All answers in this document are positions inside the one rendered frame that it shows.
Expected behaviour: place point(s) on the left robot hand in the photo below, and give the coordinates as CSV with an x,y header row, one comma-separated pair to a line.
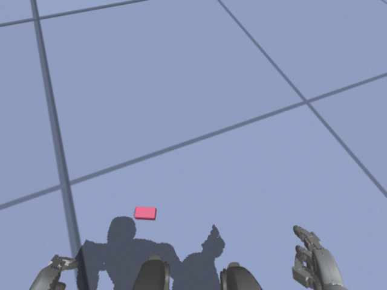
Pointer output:
x,y
48,278

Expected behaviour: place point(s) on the right robot hand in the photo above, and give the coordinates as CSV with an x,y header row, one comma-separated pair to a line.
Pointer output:
x,y
321,270

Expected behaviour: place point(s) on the small box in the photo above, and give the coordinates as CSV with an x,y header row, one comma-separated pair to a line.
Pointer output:
x,y
145,213

